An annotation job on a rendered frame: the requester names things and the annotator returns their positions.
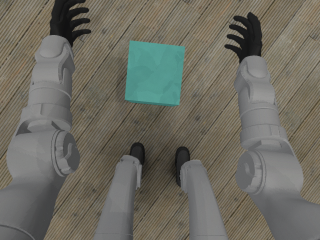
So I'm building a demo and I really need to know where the left robot hand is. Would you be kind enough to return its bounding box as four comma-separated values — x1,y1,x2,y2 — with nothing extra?
49,0,91,48

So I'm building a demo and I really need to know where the carton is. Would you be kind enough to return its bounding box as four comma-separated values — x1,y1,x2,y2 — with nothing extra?
125,40,185,107

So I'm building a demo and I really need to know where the left robot upper arm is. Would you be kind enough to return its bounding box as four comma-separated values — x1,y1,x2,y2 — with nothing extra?
0,129,80,240

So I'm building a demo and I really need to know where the robot right forearm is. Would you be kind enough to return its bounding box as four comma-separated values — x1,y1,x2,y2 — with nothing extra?
233,55,304,187

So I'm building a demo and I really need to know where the robot right shin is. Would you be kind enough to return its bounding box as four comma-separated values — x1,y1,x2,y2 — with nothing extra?
179,159,208,183

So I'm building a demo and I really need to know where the right robot hand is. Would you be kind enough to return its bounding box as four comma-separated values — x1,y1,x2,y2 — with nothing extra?
224,12,263,64

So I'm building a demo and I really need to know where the robot left foot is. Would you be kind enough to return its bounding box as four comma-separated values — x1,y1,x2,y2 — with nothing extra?
130,142,145,179

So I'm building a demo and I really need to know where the robot left forearm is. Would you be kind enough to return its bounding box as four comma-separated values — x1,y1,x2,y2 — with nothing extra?
6,35,76,176

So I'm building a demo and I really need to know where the right robot upper arm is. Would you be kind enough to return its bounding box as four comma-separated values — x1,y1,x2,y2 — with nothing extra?
235,149,320,240

